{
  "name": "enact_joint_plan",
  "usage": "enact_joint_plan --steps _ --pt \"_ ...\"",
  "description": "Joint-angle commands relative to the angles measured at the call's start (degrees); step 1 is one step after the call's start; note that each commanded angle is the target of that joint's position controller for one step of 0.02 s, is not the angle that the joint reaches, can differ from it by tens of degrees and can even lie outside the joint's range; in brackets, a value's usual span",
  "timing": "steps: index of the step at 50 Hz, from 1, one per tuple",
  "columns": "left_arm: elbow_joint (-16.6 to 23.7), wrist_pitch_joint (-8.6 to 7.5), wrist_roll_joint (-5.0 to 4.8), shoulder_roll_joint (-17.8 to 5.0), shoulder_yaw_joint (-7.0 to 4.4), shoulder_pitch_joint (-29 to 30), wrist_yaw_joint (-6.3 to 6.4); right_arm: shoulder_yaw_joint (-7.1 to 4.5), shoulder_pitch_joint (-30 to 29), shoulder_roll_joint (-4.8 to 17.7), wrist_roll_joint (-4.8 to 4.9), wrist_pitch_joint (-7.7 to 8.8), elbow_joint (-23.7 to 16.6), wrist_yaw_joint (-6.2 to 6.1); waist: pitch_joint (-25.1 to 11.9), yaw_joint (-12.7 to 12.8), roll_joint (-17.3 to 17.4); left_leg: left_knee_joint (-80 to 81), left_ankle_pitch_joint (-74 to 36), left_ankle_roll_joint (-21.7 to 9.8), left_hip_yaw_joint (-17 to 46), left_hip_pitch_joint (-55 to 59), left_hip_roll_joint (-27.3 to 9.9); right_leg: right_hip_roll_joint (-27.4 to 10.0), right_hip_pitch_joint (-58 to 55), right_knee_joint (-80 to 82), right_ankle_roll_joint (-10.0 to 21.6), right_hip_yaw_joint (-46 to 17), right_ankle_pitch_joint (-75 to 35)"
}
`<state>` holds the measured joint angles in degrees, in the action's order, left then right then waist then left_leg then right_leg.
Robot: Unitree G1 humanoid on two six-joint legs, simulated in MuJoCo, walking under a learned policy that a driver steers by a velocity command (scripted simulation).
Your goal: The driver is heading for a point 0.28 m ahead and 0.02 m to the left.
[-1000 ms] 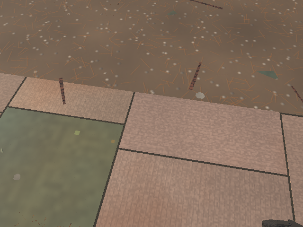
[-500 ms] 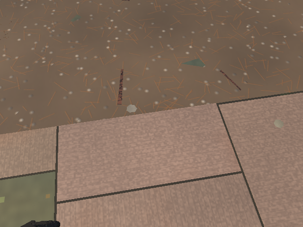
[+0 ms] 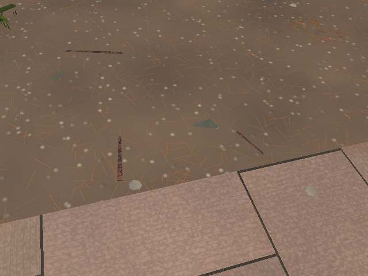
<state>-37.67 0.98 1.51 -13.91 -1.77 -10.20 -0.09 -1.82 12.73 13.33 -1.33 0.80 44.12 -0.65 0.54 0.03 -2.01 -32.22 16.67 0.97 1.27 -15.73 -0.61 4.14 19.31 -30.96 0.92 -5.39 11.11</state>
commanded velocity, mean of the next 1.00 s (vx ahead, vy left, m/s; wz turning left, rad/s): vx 0.00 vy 0.00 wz -0.02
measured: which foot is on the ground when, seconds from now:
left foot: down 0.00-1.00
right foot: down 0.00-1.00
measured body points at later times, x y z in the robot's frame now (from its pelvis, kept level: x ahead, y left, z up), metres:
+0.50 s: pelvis +0.03 +0.02 +0.00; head +0.04 +0.02 +0.45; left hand +0.18 +0.26 -0.10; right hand +0.16 -0.23 -0.11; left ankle +0.00 +0.13 -0.73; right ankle +0.05 -0.11 -0.73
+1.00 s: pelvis +0.03 +0.03 +0.00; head +0.04 +0.04 +0.45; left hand +0.13 +0.29 -0.13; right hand +0.11 -0.21 -0.13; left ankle +0.00 +0.13 -0.73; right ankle +0.05 -0.11 -0.73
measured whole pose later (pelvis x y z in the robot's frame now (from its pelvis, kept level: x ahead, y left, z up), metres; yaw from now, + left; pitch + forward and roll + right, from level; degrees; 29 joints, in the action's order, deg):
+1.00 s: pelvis +0.03 +0.03 +0.00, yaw +0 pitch -2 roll +0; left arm -48.7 1.1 0.3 -11.7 -3.4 -11.9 2.8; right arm -1.5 13.7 11.9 -0.3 1.8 50.2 -0.7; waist 1.9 -0.1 -0.2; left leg -29.3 18.4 -2.0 -0.3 -9.5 1.9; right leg 1.4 13.8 -29.5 -1.7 -7.1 14.2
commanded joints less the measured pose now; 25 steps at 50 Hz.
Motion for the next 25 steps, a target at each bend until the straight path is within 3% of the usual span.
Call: enact_joint_plan --steps 1,4,9,25 --pt "3.84 -0.35 -0.21 -5.82 -2.08 1.00 0.09 -1.59 -2.92 7.66 0.22 1.30 -4.24 -0.28 -0.34 0.97 8.01 10.15 2.24 -3.08 6.28 -3.38 -5.50 -3.54 -4.57 2.66 1.21 -2.87 0.59" --pt "3.23 -1.01 -0.33 -5.21 -2.10 0.98 0.14 -1.58 -1.26 7.28 0.59 1.23 -4.29 -0.62 -1.01 -0.17 4.33 7.16 -1.67 -3.03 4.64 -0.26 -4.28 -3.98 -3.08 3.02 1.57 -3.52 -1.73" --pt "2.65 -1.45 -0.62 -4.50 -2.17 0.51 0.31 -1.42 -0.97 6.34 0.72 0.93 -4.73 -0.51 -3.13 -0.66 1.31 4.72 -6.66 -3.15 3.41 2.00 -3.14 -4.54 -4.38 2.26 1.28 -4.18 -6.79" --pt "1.54 -0.79 -0.88 -3.89 -2.55 0.34 1.68 -1.20 -1.28 4.91 0.86 1.25 -3.56 0.17 -2.27 -0.12 1.96 5.65 -7.44 -2.63 2.68 1.21 -2.04 -5.14 -7.96 1.80 0.79 -4.63 -9.72"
